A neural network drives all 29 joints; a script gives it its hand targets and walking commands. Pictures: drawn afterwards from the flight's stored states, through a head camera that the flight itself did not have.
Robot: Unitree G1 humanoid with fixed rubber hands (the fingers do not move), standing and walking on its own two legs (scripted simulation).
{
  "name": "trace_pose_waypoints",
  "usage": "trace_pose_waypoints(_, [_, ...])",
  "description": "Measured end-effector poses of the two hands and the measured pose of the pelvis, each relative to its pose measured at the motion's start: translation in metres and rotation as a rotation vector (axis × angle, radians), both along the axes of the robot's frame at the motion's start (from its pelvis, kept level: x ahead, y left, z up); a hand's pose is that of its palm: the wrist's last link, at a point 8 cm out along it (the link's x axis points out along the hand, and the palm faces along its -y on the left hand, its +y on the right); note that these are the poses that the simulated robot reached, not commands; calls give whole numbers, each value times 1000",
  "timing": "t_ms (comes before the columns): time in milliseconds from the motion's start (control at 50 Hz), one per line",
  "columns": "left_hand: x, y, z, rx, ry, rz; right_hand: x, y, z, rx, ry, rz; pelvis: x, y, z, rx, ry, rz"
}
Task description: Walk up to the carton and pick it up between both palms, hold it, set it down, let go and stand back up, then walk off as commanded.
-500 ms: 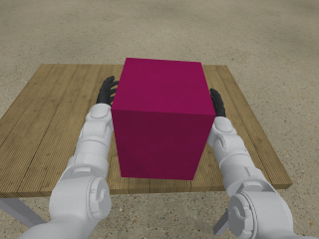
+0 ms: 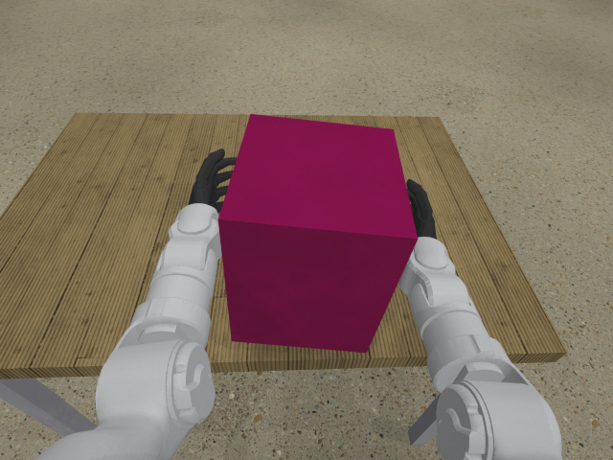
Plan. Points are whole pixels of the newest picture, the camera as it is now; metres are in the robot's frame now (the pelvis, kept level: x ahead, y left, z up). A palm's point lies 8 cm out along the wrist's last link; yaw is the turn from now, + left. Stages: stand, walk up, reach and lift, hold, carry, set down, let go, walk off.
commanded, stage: set down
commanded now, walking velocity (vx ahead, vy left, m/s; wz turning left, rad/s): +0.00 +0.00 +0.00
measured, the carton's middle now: (310, 237) +0.41 +0.00 +0.07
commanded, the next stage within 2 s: none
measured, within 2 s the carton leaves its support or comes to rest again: rests again in 0.42 s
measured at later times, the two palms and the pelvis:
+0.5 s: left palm (210, 221) +0.43 +0.14 +0.10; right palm (420, 250) +0.38 -0.15 +0.08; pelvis +0.00 +0.00 +0.00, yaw +0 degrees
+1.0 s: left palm (209, 223) +0.43 +0.14 +0.09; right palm (419, 253) +0.38 -0.15 +0.08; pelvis +0.00 +0.00 +0.00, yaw +0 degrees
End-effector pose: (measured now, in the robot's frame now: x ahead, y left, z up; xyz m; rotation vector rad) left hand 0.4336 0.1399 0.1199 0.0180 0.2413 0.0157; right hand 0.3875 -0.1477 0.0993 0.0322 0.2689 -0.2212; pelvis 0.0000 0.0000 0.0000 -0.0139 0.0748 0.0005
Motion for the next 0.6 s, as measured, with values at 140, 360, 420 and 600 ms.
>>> trace_pose_waypoints(140, [-2, 0, -7, -12, 8, -2, -3, 0, -6, 7, 5, -6, -1, 0, 0, 1, 0, 0])
trace_pose_waypoints(360, [-5, -3, -14, -20, -3, -7, -7, -3, -12, 4, -8, -13, -2, 0, 0, 1, 6, 0])
trace_pose_waypoints(420, [-6, -4, -17, -22, -1, -9, -8, -4, -13, -5, -7, -11, -2, 0, 0, 1, 8, 0])
trace_pose_waypoints(600, [-6, -3, -23, -28, -5, -14, -9, -4, -18, 5, -24, -19, -3, 0, 0, 0, 12, 0])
